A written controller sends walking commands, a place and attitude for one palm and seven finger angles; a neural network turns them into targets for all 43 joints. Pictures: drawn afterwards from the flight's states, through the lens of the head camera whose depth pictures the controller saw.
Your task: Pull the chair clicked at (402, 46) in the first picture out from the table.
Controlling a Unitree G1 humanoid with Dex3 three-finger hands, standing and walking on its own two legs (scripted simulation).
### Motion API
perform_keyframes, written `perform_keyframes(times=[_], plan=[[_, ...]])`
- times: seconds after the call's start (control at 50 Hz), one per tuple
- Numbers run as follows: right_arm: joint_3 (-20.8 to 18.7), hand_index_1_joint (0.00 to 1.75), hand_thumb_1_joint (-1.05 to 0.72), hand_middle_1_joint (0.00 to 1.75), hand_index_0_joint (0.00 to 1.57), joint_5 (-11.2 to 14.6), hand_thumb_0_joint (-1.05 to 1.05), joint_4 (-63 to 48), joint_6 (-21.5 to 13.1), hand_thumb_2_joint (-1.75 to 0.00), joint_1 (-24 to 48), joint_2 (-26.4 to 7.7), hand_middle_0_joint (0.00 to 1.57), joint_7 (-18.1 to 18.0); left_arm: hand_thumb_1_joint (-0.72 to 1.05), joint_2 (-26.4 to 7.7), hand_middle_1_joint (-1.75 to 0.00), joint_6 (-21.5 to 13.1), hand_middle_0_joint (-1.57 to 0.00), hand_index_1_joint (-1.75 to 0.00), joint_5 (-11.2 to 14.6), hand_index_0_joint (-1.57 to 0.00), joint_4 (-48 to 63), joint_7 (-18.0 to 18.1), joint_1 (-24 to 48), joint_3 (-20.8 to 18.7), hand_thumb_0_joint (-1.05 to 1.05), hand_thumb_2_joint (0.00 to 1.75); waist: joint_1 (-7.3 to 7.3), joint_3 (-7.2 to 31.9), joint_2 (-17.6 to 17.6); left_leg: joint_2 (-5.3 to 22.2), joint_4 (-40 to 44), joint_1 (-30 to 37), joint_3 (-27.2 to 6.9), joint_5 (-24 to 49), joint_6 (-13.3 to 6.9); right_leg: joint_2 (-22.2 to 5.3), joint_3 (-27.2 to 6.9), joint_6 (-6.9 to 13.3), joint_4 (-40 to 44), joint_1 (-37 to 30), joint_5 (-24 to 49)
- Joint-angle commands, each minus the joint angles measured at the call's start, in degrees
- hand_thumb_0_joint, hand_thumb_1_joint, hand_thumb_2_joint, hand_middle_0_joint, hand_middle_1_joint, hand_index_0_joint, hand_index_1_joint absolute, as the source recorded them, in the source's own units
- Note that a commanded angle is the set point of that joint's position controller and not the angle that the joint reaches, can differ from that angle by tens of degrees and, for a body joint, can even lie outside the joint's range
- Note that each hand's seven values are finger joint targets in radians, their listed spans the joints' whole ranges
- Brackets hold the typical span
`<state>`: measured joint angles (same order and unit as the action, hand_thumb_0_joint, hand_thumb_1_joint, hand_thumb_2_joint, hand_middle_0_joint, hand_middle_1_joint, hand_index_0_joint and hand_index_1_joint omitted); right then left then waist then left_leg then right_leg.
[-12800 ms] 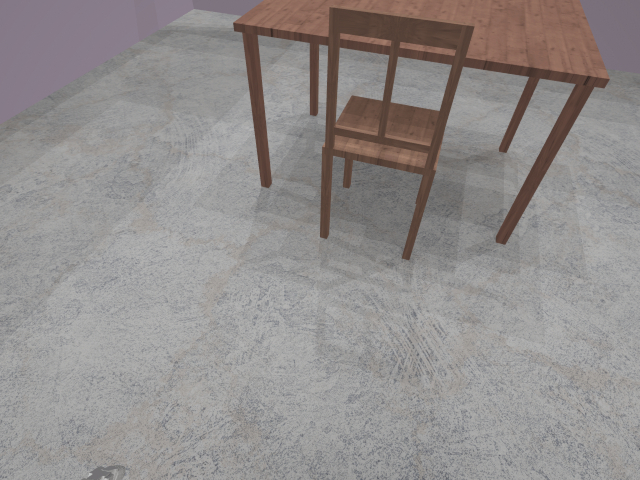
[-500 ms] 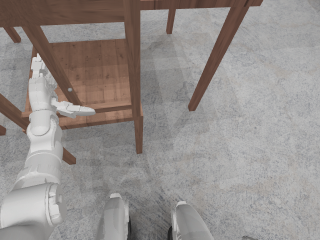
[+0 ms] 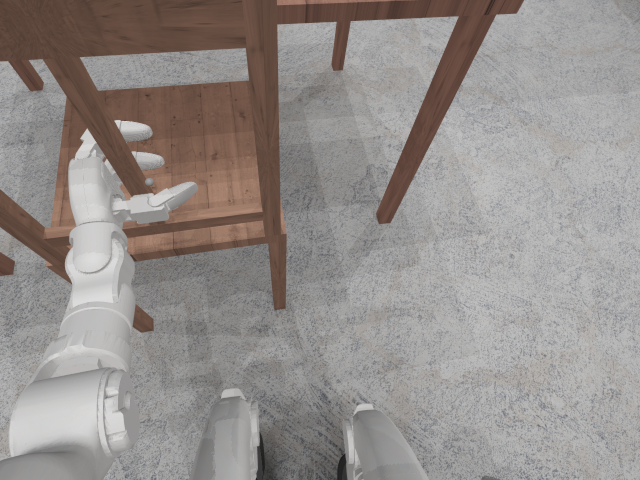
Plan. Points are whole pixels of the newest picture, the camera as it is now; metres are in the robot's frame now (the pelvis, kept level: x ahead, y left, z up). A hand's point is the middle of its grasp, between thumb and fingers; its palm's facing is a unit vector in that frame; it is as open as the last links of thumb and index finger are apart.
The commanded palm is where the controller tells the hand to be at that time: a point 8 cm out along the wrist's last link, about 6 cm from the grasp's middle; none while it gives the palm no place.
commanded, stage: hook a spindle and tug to test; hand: left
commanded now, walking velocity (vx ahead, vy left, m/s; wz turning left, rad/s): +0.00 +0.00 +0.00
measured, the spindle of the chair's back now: (121, 159) +0.49 +0.22 +0.06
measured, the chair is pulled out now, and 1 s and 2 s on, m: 0.00 0.03 0.18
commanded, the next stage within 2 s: step backward, pulling the chair out in 0.86 s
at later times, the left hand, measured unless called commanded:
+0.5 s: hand (150, 190) +0.45 +0.19 +0.04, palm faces +0.19 -0.98 -0.01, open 5.2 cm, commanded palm +0.41 +0.23 +0.04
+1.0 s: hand (149, 206) +0.43 +0.19 +0.04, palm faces +0.18 -0.98 -0.04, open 5.3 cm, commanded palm +0.40 +0.23 +0.04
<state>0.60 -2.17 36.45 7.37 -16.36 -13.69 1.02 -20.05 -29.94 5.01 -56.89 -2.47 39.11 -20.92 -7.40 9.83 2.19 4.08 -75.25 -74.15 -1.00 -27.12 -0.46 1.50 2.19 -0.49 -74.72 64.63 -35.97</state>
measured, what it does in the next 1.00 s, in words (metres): stands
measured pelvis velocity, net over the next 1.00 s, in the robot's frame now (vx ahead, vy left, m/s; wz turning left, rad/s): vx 0.01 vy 0.00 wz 0.01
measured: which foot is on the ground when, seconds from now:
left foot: down 0.00-1.00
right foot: down 0.00-1.00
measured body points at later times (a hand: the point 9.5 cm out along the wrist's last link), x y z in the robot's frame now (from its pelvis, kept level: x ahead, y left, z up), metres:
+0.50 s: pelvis +0.01 +0.00 +0.01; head +0.13 +0.02 +0.44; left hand +0.44 +0.24 +0.04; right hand +0.08 -0.26 -0.11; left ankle +0.07 +0.12 -0.61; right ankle -0.01 -0.13 -0.61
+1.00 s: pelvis +0.01 +0.00 +0.01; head +0.13 +0.01 +0.45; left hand +0.42 +0.24 +0.04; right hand +0.11 -0.26 -0.11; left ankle +0.07 +0.12 -0.61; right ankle -0.01 -0.13 -0.61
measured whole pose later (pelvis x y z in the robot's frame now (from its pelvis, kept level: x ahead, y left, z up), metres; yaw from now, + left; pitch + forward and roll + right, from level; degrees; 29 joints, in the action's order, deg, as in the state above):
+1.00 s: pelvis +0.01 +0.00 +0.01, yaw +1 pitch +23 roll -3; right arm -0.3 -0.5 35.0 5.9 -13.9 -13.4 0.8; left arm -15.3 -27.2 6.9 -42.0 -1.2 25.5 -16.2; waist -5.1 9.4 1.7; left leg 3.7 -72.2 -67.9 -0.2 -27.8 -0.2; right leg 1.2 1.4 -0.4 -71.9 58.8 -36.4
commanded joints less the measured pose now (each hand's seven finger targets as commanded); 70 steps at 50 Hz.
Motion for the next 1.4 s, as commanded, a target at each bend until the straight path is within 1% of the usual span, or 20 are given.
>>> perform_keyframes(times=[0.0, 0.06, 0.14, 0.26, 0.3, 0.52, 0.56, 0.62, 0.7, 0.76, 0.94, 0.96, 0.98, 1.0, 1.04, 1.1, 1.18, 1.26, 1.3, 1.38], plan=[[-3.9, 0.30, -0.90, 0.30, 0.20, -0.4, 0.00, -3.5, -0.9, -0.90, -7.0, -10.1, 0.20, -1.2, 0.51, -11.7, -1.45, -4.9, -0.50, -1.45, 0.3, -0.50, 13.7, 0.1, 21.1, -1.3, 0.00, 0.73, -0.47, 28.4, 5.6, -1.7, 6.9, 33.0, -2.4, 17.0, -0.5, 1.5, 0.4, 1.8, 10.9, -2.1, 18.5], [-3.9, 0.30, -0.90, 0.30, 0.20, -0.4, 0.00, -3.8, -0.8, -0.90, -6.7, -9.9, 0.20, -1.0, 0.68, -11.3, -1.45, -4.9, -0.50, -1.45, 0.5, -0.50, 15.3, 0.1, 19.2, -1.0, 0.00, 0.80, -0.01, 29.2, 5.4, -1.8, 6.9, 33.0, -1.9, 18.0, -0.5, 1.5, 0.3, 1.8, 11.1, -3.9, 20.1], [-3.9, 0.30, -0.90, 0.30, 0.20, -0.2, 0.00, -3.4, -0.8, -0.90, -6.6, -10.0, 0.20, -0.9, 0.90, -10.4, -1.45, -4.7, -0.50, -1.45, 0.3, -0.50, 14.4, 0.0, 19.9, 0.3, 0.00, 0.90, -0.91, 26.5, 4.1, -1.7, 7.1, 31.5, -2.0, 15.7, -0.7, 1.6, 0.2, 1.6, 11.6, -3.1, 18.5], [-4.1, 0.30, -0.90, 0.30, 0.20, 0.0, 0.00, -4.2, -1.0, -0.90, -6.1, -9.7, 0.20, -0.7, 0.90, -9.2, -1.45, -4.7, -0.50, -1.45, 1.1, -0.50, 16.3, -0.3, 14.0, 0.4, 0.00, 0.90, 0.62, 27.6, 4.5, -1.9, 7.8, 32.9, -1.6, 18.2, -0.4, 1.6, 0.2, 1.8, 11.9, -5.5, 21.2], [-4.1, 0.30, -0.90, 0.30, 0.20, 0.1, 0.00, -4.3, -1.0, -0.90, -5.7, -9.5, 0.20, -0.6, 0.90, -6.9, -1.45, -4.6, -0.50, -1.45, 1.2, -0.50, 17.1, -0.4, 13.1, 2.2, 0.00, 0.90, 0.18, 27.2, 5.0, -1.9, 8.0, 34.0, -1.7, 18.6, -0.4, 1.6, 0.5, 1.8, 11.8, -4.3, 21.1], [-4.3, 0.30, -0.90, 0.30, 0.20, 0.3, 0.00, -4.9, -1.6, -0.90, -4.8, -9.2, 0.20, -0.6, 0.90, -6.3, -1.45, -4.6, -0.50, -1.45, 1.8, -0.50, 21.2, 0.1, 6.9, 2.3, 0.00, 0.90, 0.79, 25.9, 2.7, -2.0, 8.3, 32.6, -1.0, 19.7, -0.5, 1.5, 0.1, 1.5, 12.0, -7.4, 24.5], [-4.3, 0.30, -0.90, 0.30, 0.20, 0.5, 0.00, -5.5, -1.7, -0.90, -4.4, -9.2, 0.20, -0.5, 0.90, -6.0, -1.45, -4.5, -0.50, -1.45, 2.0, -0.50, 22.4, -0.2, 4.0, 2.4, 0.00, 0.90, 1.67, 26.4, 3.3, -2.2, 8.8, 33.0, -0.7, 20.2, -0.3, 1.5, 0.0, 1.7, 12.1, -8.5, 25.0], [-4.2, 0.30, -0.90, 0.30, 0.20, 0.5, 0.00, -5.2, -1.8, -0.90, -4.1, -9.2, 0.20, -0.6, 0.90, -5.4, -1.45, -4.1, -0.50, -1.45, 2.4, -0.50, 22.0, -0.4, 5.0, 3.0, 0.00, 0.90, 0.84, 24.5, 2.9, -2.1, 8.5, 32.2, -0.8, 19.1, -0.4, 1.4, 0.0, 1.5, 12.2, -7.0, 24.0], [-4.3, 0.30, -0.90, 0.30, 0.20, 0.6, 0.00, -6.1, -2.3, -0.90, -3.6, -9.0, 0.20, -0.5, 0.90, -4.4, -1.45, -4.1, -0.50, -1.45, 2.8, -0.50, 25.1, -0.8, 1.3, 3.5, 0.00, 0.90, 2.19, 27.2, 4.4, -2.0, 8.9, 34.5, -0.9, 21.2, -0.1, 1.4, 0.2, 1.8, 11.6, -8.0, 25.0], [-4.5, 0.30, -0.90, 0.30, 0.20, 0.7, 0.00, -6.2, -2.5, -0.90, -3.6, -9.0, 0.20, -0.5, 0.90, -3.8, -1.45, -3.4, -0.50, -1.45, 3.4, -0.50, 25.7, -0.6, -0.7, 3.6, 0.00, 0.90, 2.01, 26.0, 1.8, -2.1, 8.9, 33.3, -0.6, 21.1, -0.4, 1.4, 0.1, 1.6, 12.3, -9.3, 26.2], [-4.3, 0.30, -0.90, 0.30, 0.20, 0.5, 0.00, -5.4, -3.6, -0.90, -3.2, -8.9, 0.20, -1.0, 0.90, -4.5, -1.45, -3.9, -0.50, -1.45, 3.1, -0.50, 27.1, -0.6, 4.6, 4.0, 0.00, 0.90, 1.18, 26.0, 3.2, -2.1, 8.1, 33.0, -0.7, 20.2, -0.3, 1.1, -0.3, 1.5, 11.7, -7.8, 25.2], [-3.8, 0.30, -0.90, 0.30, 0.20, 4.1, 0.00, -9.7, -0.3, -0.90, -5.2, -8.8, 0.20, -2.1, 0.90, -22.1, -1.45, 3.6, -0.50, -1.45, -3.9, -0.50, 35.9, 4.6, 13.1, 1.5, 0.00, 0.90, 5.65, 39.4, 9.7, -1.3, 19.3, 51.0, 0.6, 20.3, -1.4, -2.2, -5.1, 2.4, 22.6, -30.1, 28.3], [-3.7, 0.30, -0.90, 0.30, 0.20, 4.6, 0.00, -10.9, -0.1, -0.90, -6.5, -8.0, 0.20, -3.5, 0.90, -18.5, -1.45, 7.4, -0.50, -1.45, -3.5, -0.50, 38.0, 6.7, 14.2, 3.1, 0.00, 0.90, 3.97, 37.3, 11.6, -1.8, 21.6, 55.9, 0.5, 23.7, -1.7, -1.5, -3.6, 2.2, 25.3, -31.1, 34.8], [-3.5, 0.30, -0.90, 0.30, 0.20, 4.7, 0.00, -10.1, 0.2, -0.90, -5.4, -7.9, 0.20, -4.3, 0.90, -13.7, -1.45, 11.4, -0.50, -1.45, -4.0, -0.50, 32.3, 7.8, 7.3, 5.9, 0.00, 0.90, 3.49, 32.9, 9.4, -1.6, 22.4, 55.3, -0.2, 26.0, -1.6, -1.7, -3.1, 1.8, 26.0, -30.3, 38.2], [-3.0, 0.30, -0.90, 0.30, 0.20, 4.9, 0.00, -8.5, 1.3, -0.90, -5.3, -7.8, 0.20, -5.1, 0.90, -6.5, -1.45, 17.4, -0.50, -1.45, -4.2, -0.50, 20.3, 8.7, 0.2, 11.0, 0.00, 0.90, 2.80, 22.4, 0.0, -0.8, 24.9, 46.7, -0.5, 23.5, -2.0, -2.8, -3.5, 0.4, 29.3, -34.1, 39.6], [-2.7, 0.30, -0.90, 0.30, 0.20, 4.6, 0.00, -6.6, 1.4, -0.90, -5.3, -8.8, 0.20, -6.2, 0.90, -6.6, -1.45, 18.6, -0.50, -1.45, -4.4, -0.50, 12.4, 9.7, 6.5, 11.8, 0.00, 0.90, 2.24, 16.5, 0.4, 1.2, 30.1, 49.5, -2.4, 29.0, -2.3, -3.9, -2.4, -0.5, 31.6, -35.5, 40.4], [-3.2, 0.30, -0.90, 0.30, 0.20, 4.0, 0.00, -3.4, 0.3, -0.90, -5.8, -9.4, 0.20, -6.5, 0.90, -7.4, -1.45, 16.0, -0.50, -1.45, -4.8, -0.50, 4.5, 9.6, 11.6, 11.4, 0.00, 0.90, 3.10, 14.7, 6.3, 3.3, 33.4, 55.9, -5.2, 41.6, -2.8, -3.8, -2.3, -0.9, 34.3, -36.6, 40.1], [-3.4, 0.30, -0.90, 0.30, 0.20, 3.9, 0.00, -2.0, -1.5, -0.90, -4.6, -8.8, 0.20, -6.4, 0.90, -3.3, -1.45, 14.6, -0.50, -1.45, -4.1, -0.50, 2.6, 8.2, 11.3, 14.4, 0.00, 0.90, 3.49, 13.9, 10.1, 4.8, 36.7, 60.2, -7.8, 43.8, -3.0, -2.7, -1.9, -0.5, 36.1, -36.3, 34.0], [-3.7, 0.30, -0.90, 0.30, 0.20, 3.9, 0.00, -1.7, -2.3, -0.90, -4.3, -8.9, 0.20, -6.6, 0.90, -3.0, -1.45, 14.3, -0.50, -1.45, -4.1, -0.50, 3.2, 7.8, 10.0, 14.3, 0.00, 0.90, 3.56, 15.0, 10.2, 5.4, 37.5, 63.4, -8.7, 47.1, -3.3, -2.1, -1.7, -0.4, 36.6, -36.7, 33.3], [-4.0, 0.30, -0.90, 0.30, 0.20, 3.8, 0.00, -2.5, -3.4, -0.90, -2.7, -8.7, 0.20, -6.6, 0.90, -2.5, -1.45, 14.2, -0.50, -1.45, -3.7, -0.50, 5.8, 7.1, 7.5, 14.8, 0.00, 0.90, 3.87, 15.5, 8.4, 6.3, 39.6, 62.8, -9.7, 43.6, -3.6, -1.7, -1.7, -0.3, 37.9, -39.4, 30.4]])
